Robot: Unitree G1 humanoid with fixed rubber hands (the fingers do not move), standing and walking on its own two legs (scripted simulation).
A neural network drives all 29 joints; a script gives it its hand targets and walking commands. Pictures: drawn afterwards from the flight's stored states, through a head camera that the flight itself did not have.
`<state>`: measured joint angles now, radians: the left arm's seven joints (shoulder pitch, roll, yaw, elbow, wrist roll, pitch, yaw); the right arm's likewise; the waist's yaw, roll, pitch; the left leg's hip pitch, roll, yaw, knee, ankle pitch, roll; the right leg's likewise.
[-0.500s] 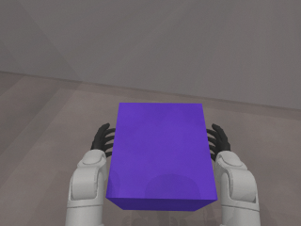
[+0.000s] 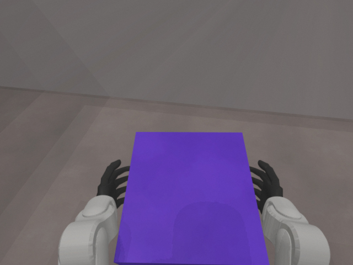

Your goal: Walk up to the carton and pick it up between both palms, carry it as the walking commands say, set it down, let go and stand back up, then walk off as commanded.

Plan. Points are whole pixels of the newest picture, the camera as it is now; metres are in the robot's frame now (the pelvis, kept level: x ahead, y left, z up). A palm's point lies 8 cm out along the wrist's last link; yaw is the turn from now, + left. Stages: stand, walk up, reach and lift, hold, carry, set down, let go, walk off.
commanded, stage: carry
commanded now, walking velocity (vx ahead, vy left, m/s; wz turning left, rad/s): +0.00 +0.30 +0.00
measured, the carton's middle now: (188, 207) +0.25 +0.00 +0.03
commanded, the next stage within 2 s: none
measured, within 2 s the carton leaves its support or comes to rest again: neither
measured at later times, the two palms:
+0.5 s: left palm (15, 220) +0.19 +0.31 +0.09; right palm (186, 227) +0.19 +0.00 +0.09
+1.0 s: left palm out of the picture +0.16 +0.48 +0.09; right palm (83, 251) +0.15 +0.18 +0.07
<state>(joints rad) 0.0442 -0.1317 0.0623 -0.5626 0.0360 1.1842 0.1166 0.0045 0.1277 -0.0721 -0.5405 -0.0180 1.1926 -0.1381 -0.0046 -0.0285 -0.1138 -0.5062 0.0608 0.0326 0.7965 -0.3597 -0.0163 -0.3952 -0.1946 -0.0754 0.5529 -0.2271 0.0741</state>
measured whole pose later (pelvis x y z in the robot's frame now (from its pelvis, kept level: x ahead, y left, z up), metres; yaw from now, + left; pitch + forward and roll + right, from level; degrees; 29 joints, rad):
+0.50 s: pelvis -0.04 +0.16 +0.00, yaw -1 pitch +3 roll +2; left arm 0.06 -0.13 0.06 -0.53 0.04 1.18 0.11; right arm 0.02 0.13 -0.06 -0.53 -0.05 1.20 -0.13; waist 0.00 0.01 -0.10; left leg -0.58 0.04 0.03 1.02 -0.32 -0.03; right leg -0.37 -0.16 -0.13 0.56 -0.24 0.03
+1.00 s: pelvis -0.08 +0.35 -0.01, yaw -1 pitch +3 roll +1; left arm 0.04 -0.13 0.05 -0.51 0.04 1.18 0.11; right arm 0.03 0.13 -0.07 -0.54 -0.07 1.20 -0.12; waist -0.01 0.04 -0.10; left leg -0.57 -0.04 0.08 0.99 -0.37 0.01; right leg -0.37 -0.09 -0.18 0.63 -0.32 -0.03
